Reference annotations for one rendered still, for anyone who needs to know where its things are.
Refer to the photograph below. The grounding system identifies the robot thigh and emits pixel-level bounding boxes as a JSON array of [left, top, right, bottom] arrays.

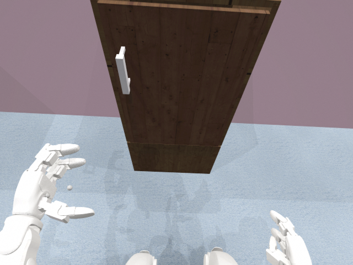
[[204, 251, 238, 265], [125, 253, 157, 265]]

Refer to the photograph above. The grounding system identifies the robot right hand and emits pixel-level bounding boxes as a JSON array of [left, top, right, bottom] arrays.
[[266, 210, 312, 265]]

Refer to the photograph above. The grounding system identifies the robot left forearm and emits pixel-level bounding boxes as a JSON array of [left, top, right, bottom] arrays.
[[0, 215, 43, 265]]

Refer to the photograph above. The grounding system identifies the robot left thigh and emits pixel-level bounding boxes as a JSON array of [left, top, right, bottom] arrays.
[[125, 253, 157, 265]]

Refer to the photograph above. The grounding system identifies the cupboard door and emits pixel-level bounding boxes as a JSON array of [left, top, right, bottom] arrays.
[[97, 0, 270, 146]]

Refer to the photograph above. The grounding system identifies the handle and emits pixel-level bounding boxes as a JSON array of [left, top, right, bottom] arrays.
[[115, 46, 130, 94]]

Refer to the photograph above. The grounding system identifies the robot left hand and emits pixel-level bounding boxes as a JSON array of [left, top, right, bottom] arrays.
[[12, 143, 95, 223]]

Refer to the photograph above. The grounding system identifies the robot right thigh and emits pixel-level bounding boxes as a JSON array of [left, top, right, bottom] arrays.
[[204, 251, 238, 265]]

